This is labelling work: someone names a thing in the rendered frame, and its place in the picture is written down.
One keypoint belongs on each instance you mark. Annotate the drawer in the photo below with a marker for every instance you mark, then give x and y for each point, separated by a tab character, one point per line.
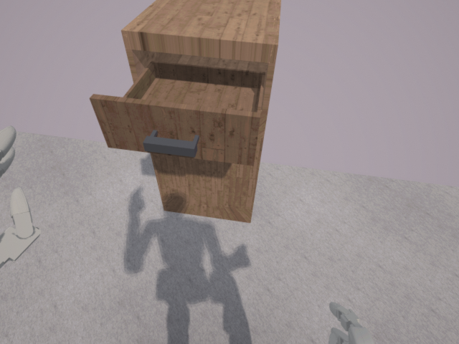
221	105

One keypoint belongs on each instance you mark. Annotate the handle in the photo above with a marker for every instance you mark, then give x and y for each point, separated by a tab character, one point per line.
170	146

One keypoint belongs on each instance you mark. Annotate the left robot hand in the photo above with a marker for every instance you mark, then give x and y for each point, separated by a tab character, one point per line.
15	241

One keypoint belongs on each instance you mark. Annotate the cabinet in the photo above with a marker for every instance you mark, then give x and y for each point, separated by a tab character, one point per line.
232	34

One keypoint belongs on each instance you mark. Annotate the right robot hand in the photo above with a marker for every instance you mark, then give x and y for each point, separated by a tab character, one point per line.
350	322

